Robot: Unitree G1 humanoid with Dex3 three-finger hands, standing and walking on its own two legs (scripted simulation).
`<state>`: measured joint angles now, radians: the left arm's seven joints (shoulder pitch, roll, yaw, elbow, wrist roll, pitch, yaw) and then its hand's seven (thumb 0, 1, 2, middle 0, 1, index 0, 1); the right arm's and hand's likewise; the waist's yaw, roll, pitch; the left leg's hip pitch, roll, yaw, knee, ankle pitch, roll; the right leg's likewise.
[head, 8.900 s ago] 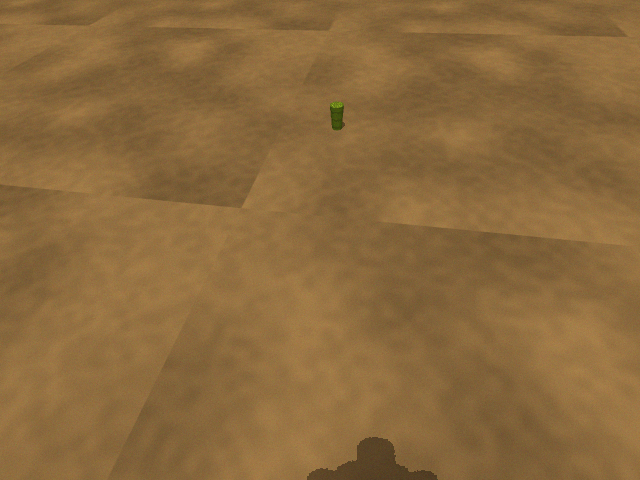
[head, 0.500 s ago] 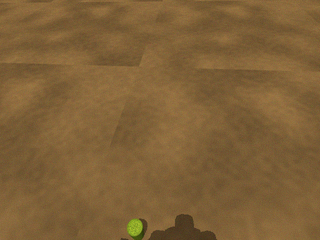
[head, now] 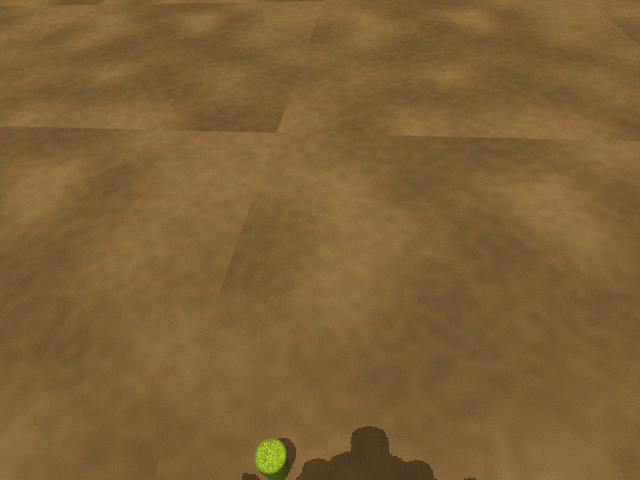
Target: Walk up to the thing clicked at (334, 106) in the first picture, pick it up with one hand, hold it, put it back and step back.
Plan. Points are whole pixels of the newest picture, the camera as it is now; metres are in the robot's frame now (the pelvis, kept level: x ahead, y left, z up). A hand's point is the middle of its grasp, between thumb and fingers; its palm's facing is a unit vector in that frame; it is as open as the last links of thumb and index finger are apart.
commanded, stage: go down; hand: left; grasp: from the side
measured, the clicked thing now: (274, 463) +0.32 +0.20 -0.71
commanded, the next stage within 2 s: none
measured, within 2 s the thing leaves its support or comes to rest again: neither
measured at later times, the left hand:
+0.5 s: hand out of the picture +0.14 +0.28 -0.19, palm faces +0.06 -0.94 -0.33, open 16.1 cm
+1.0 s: hand out of the picture +0.14 +0.30 -0.24, palm faces +0.11 -0.95 -0.28, open 17.3 cm
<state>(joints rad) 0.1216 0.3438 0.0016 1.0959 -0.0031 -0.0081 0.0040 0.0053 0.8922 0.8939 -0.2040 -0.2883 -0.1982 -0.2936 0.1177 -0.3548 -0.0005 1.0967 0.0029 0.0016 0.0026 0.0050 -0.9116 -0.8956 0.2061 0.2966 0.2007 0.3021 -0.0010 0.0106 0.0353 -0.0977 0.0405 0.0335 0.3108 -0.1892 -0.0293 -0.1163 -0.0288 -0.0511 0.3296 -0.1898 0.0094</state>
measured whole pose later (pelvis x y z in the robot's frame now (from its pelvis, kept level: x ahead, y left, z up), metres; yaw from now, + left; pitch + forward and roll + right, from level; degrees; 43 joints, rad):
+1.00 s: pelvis -0.03 +0.01 -0.13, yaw +0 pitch +21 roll -2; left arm 0.20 0.39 0.33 0.51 -0.03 0.04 -0.18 -0.01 -0.52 0.03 -0.09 -0.07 -0.09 -0.08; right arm 0.19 -0.25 -0.01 0.55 -0.01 -0.21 -0.06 0.01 -0.91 -0.89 0.21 0.30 0.20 0.30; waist -0.03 -0.01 -0.15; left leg -1.10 0.05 -0.03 1.31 -0.58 -0.01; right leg -1.08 -0.05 -0.06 1.26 -0.55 0.02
